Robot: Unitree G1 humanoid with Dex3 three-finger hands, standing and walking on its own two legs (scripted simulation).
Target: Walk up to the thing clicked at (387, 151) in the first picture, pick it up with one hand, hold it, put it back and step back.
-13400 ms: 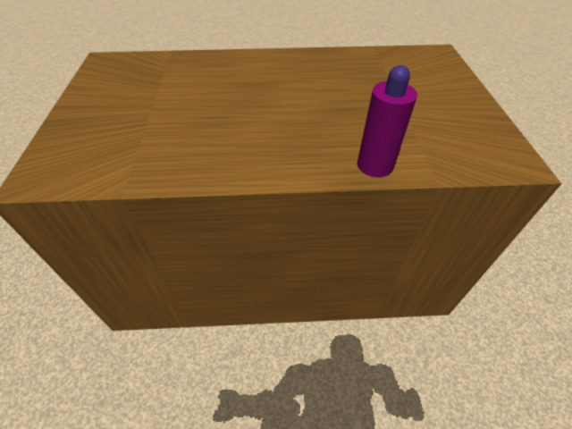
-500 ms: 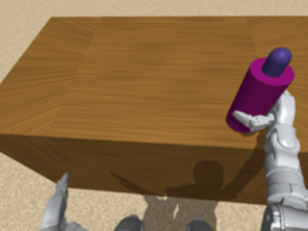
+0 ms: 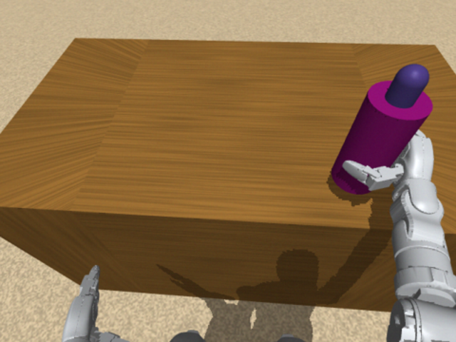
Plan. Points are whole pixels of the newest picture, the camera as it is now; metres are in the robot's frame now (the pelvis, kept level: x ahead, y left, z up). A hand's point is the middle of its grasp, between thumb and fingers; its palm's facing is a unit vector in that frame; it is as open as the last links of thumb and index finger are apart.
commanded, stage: settle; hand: right
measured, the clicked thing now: (379, 133) +0.42 -0.21 +0.14
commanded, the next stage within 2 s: lift in 0.10 s
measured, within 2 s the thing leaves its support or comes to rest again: neither
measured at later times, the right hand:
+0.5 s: hand (378, 142) +0.41 -0.21 +0.13, palm faces +0.17 +0.99 +0.01, open 11.4 cm
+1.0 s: hand (394, 132) +0.36 -0.19 +0.20, palm faces +0.16 +0.99 +0.00, open 11.4 cm
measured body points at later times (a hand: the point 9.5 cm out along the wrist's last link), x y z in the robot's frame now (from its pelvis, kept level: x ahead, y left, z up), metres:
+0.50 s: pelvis +0.01 +0.00 +0.01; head +0.02 -0.01 +0.46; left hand +0.16 +0.26 -0.05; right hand +0.39 -0.26 +0.14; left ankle +0.01 +0.14 -0.70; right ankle +0.02 -0.15 -0.70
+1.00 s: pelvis +0.00 +0.00 +0.02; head -0.01 +0.02 +0.47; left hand +0.16 +0.26 -0.05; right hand +0.34 -0.24 +0.21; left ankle +0.01 +0.14 -0.70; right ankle +0.02 -0.15 -0.70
